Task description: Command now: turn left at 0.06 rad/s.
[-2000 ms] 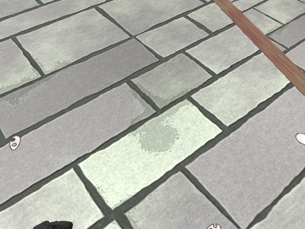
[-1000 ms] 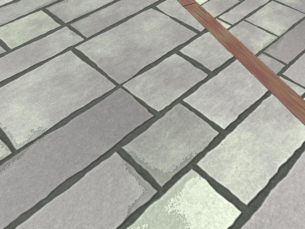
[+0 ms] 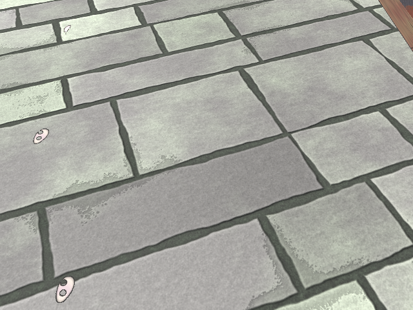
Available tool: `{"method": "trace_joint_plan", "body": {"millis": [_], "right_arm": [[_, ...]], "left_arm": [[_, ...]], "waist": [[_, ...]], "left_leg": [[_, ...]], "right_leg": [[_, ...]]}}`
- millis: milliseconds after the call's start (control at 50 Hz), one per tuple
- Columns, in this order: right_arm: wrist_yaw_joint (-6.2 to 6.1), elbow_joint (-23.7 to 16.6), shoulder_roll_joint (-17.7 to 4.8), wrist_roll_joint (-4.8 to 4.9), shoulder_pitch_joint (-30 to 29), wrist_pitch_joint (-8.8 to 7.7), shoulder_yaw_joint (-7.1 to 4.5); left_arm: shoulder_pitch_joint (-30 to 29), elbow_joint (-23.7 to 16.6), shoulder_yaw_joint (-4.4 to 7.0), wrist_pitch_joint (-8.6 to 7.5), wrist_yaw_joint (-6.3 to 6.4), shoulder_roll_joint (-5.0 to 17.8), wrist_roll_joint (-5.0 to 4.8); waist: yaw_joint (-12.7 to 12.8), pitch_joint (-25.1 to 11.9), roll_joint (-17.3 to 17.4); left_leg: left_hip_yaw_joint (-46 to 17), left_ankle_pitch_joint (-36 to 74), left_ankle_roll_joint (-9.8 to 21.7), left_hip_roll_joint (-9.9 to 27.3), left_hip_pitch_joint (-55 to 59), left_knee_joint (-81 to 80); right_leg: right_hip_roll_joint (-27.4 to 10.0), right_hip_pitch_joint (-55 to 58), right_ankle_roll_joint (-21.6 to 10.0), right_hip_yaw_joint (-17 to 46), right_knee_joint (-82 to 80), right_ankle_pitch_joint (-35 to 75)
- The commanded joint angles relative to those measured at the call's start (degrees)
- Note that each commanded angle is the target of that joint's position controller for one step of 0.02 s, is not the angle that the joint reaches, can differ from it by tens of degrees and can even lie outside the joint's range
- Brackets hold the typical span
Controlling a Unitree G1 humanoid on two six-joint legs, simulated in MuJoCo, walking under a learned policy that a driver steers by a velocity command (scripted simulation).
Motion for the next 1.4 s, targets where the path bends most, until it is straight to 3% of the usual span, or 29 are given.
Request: {"method": "trace_joint_plan", "body": {"millis": [20,140,400,440,500,560,600,640,660,680,700,720,740,780,820,940,1000,1040,1080,1100,1120,1140,1160,1180,1200,1220,1240,1300,1400], "right_arm": [[-0.19,-2.15,-6.14,0.11,-0.91,-0.73,-1.65],[-0.4,0.87,-6.05,0.18,-0.38,-1.23,-1.6],[-0.92,6.58,-6.14,0.39,0.32,-1.5,-1.17],[-1.06,7.75,-6.05,0.78,1.39,-1.31,-1.21],[-0.99,7.13,-6.0,1.62,0.7,-2.58,-1.28],[0.06,5.64,-3.44,2.06,-2.29,-5.26,-0.86],[0.73,6.17,-3.65,2.19,-0.53,-6.01,-1.04],[0.93,9.25,-3.64,2.51,6.39,-6.33,-1.43],[0.78,11.25,-5.22,2.26,10.77,-6.22,-2.15],[0.49,12.93,-9.05,2.06,17.54,-6.28,-3.25],[1.2,13.61,-14.11,1.79,22.6,-6.67,-4.33],[1.46,12.8,-9.49,0.98,19.74,-7.49,-2.85],[1.62,11.57,-6.65,0.92,17.03,-8.09,-2.0],[1.87,10.25,-6.3,1.14,13.92,-8.03,-1.48],[1.48,10.4,-4.28,0.48,14.76,-7.22,-0.62],[-0.36,9.83,-7.82,-0.01,15.51,-7.03,-0.79],[-0.26,10.43,-8.27,0.81,17.2,-7.1,-1.04],[-0.31,9.7,-9.1,0.89,16.03,-6.6,-1.36],[-0.81,8.48,-10.6,0.37,14.67,-5.45,-1.87],[-1.1,7.61,-10.8,0.05,13.86,-4.68,-1.91],[-1.35,6.34,-10.85,-0.29,14.02,-4.64,-1.66],[0.03,3.76,-2.22,-1.31,20.1,-6.23,0.91],[1.07,3.49,-4.32,0.37,16.48,-9.11,0.72],[1.41,0.76,-8.99,2.91,9.64,-10.56,-0.76],[1.0,-0.31,-9.34,3.0,7.01,-11.24,-0.74],[0.28,-0.02,-9.14,2.0,6.62,-11.08,-1.19],[-0.21,-0.05,-9.09,1.19,8.17,-10.25,-1.64],[-0.55,-1.51,-7.02,-0.14,8.51,-7.95,-1.79],[-0.46,-5.43,-4.86,-0.41,-2.1,-7.92,-1.02]], "left_arm": [[-1.13,-2.18,1.13,-0.73,0.55,7.41,-0.18],[-1.08,-0.43,0.59,-0.15,0.78,7.13,-0.2],[0.1,3.88,-0.27,0.1,0.78,6.55,-0.19],[1.67,4.95,-0.15,0.34,0.94,6.8,-0.59],[3.44,4.75,0.21,-0.38,1.28,8.42,-1.55],[8.12,6.26,1.58,-2.05,1.08,12.16,-1.97],[5.76,4.95,1.49,-2.36,0.74,11.57,-1.86],[0.29,2.75,1.13,-1.99,0.17,10.58,-2.54],[-1.01,1.83,0.7,-2.06,0.05,9.06,-2.27],[-2.4,0.35,-0.32,-2.63,-0.2,5.37,-2.0],[-3.18,-1.94,-0.44,-3.81,-0.03,4.86,-2.14],[-2.87,-1.72,0.26,-4.47,-0.21,7.66,-2.99],[-0.91,-0.99,0.24,-4.91,-0.76,7.6,-3.61],[-1.07,-0.52,0.48,-5.17,-1.3,7.3,-2.99],[-1.86,-0.78,0.43,-4.62,-2.17,5.79,-2.55],[-13.09,-6.46,-1.56,-3.4,-3.04,1.79,-2.07],[-15.77,-8.7,-1.55,-3.16,-3.83,3.07,-2.31],[-15.24,-9.75,-0.91,-3.35,-4.53,4.63,-2.23],[-8.13,-8.86,0.76,-3.05,-4.85,7.51,-2.27],[0.75,-6.56,2.31,-2.67,-4.69,9.86,-2.49],[9.66,-4.76,4.04,-2.02,-3.88,13.1,-2.53],[13.65,-4.82,5.06,-1.67,-3.22,18.37,-2.02],[14.29,-5.0,3.92,-1.71,-2.9,14.85,-1.67],[11.12,-4.99,3.24,-2.32,-2.76,12.44,-1.3],[6.4,-6.15,2.76,-2.96,-2.86,10.92,-1.35],[2.27,-7.42,2.3,-3.35,-3.06,9.52,-1.11],[-0.22,-8.42,1.96,-3.59,-3.05,8.62,-0.41],[0.08,-8.78,1.85,-3.7,-2.43,8.33,-0.93],[6.66,-6.8,1.95,-3.63,-0.79,9.59,-1.24]], "waist": [[0.18,-3.54,-2.81],[0.56,-2.41,-0.38],[0.36,-1.47,-1.07],[0.41,-1.58,-1.56],[1.13,4.91,-4.08],[1.97,6.16,-10.73],[0.07,5.7,-9.62],[-4.2,5.02,-9.16],[-5.57,3.42,-6.27],[-7.24,1.0,5.37],[-8.4,-0.15,16.71],[-6.2,1.68,9.58],[-4.23,2.58,5.92],[-2.65,3.05,2.69],[-2.44,2.36,3.98],[-4.48,5.81,3.27],[-4.12,6.85,3.14],[-2.17,4.89,3.49],[2.42,-1.49,5.88],[6.83,-6.64,5.89],[10.72,-11.02,3.13],[5.58,-19.84,-12.91],[7.38,-25.23,-10.09],[7.39,-14.53,-8.55],[4.92,-8.42,-3.06],[2.07,-4.88,0.66],[-0.57,-3.66,-0.37],[-2.45,-2.37,-3.16],[1.88,-0.87,-4.11]], "left_leg": [[-3.8,10.27,1.63,4.41,1.56,-3.34],[-3.94,9.93,0.99,4.47,1.21,-4.36],[-3.19,9.62,0.68,4.39,2.4,-4.98],[-1.57,-6.37,1.36,2.52,1.15,-4.39],[-0.67,-22.85,2.8,2.1,-8.21,-1.11],[4.68,-9.49,1.67,2.58,-13.48,10.46],[4.73,-9.82,2.85,4.1,-9.59,10.09],[6.53,-5.65,3.83,2.88,5.93,-2.3],[3.73,-2.22,3.71,3.78,13.18,-4.02],[-11.86,-9.99,7.39,12.3,20.84,-11.11],[-32.0,-11.42,14.61,23.0,25.86,-18.1],[-33.58,-9.33,16.02,24.99,25.56,-17.4],[-28.0,-5.64,14.28,23.2,25.69,-16.64],[-18.01,3.62,10.67,20.91,24.66,-17.66],[-8.79,14.25,8.24,17.73,21.44,-18.76],[5.1,16.62,7.24,14.44,8.84,-24.88],[7.76,20.41,6.74,16.8,12.71,-24.5],[9.95,36.05,5.49,17.99,17.7,-19.26],[12.07,57.77,3.93,18.29,21.11,-6.75],[13.41,61.71,2.67,17.14,18.47,4.91],[13.31,51.21,0.81,15.48,5.99,20.3],[11.53,2.41,-3.08,4.23,-19.58,45.7],[-0.82,-16.43,-1.43,0.77,-27.1,54.43],[-1.86,-12.18,0.16,4.21,-32.95,54.71],[-1.05,-6.5,0.87,7.12,-31.25,50.17],[-0.51,-3.8,0.43,9.03,-27.52,45.4],[-0.93,-2.19,-0.02,10.75,-22.62,42.12],[0.72,0.12,-2.6,11.78,-18.64,34.51],[2.8,20.05,-4.46,9.95,-18.65,12.27]], "right_leg": [[-4.08,1.08,-2.34,3.69,-4.14,9.02],[-3.05,1.76,-2.31,2.94,-3.81,8.14],[-1.72,1.37,-2.06,2.11,-4.96,6.83],[-0.51,0.65,-3.0,1.54,-5.25,-8.11],[-4.4,-2.53,-7.56,8.93,-8.77,-28.11],[-16.61,1.63,-14.35,25.99,-17.68,-30.11],[-17.02,-1.49,-14.14,25.13,-18.1,-25.92],[-10.99,-9.72,-9.99,15.36,-14.36,-19.39],[-7.21,-13.63,-7.64,10.16,-7.98,-12.71],[-0.65,-21.47,-4.03,0.96,8.32,-6.41],[3.36,-30.84,-2.39,-1.7,23.55,-13.29],[0.69,-36.52,-3.12,2.94,34.11,-16.73],[-1.58,-38.78,-4.41,4.64,37.9,-12.11],[-4.95,-40.24,-5.1,3.49,36.75,-3.59],[-6.1,-36.3,-4.25,2.09,33.35,1.6],[-2.83,-25.36,-2.11,-3.43,11.99,16.98],[-2.08,-23.56,-4.28,-3.7,6.76,18.12],[-0.28,-21.41,-6.57,-5.03,5.28,15.24],[3.32,-12.8,-8.78,-7.51,6.95,10.47],[5.48,-1.86,-10.3,-8.16,5.86,10.48],[2.08,14.44,-12.63,-0.53,5.13,8.88],[-14.85,36.6,-23.95,32.05,1.46,-3.71],[-18.95,38.77,-25.68,50.1,-10.86,-12.4],[-16.97,31.29,-21.67,41.61,-13.25,-10.67],[-14.54,20.67,-19.66,33.27,-14.21,-4.83],[-11.95,11.21,-18.39,27.23,-15.11,1.5],[-9.66,4.38,-17.69,22.82,-16.2,5.76],[-7.17,-4.84,-18.02,16.62,-18.31,11.15],[-3.85,-5.71,-14.45,9.83,-18.11,13.78]]}}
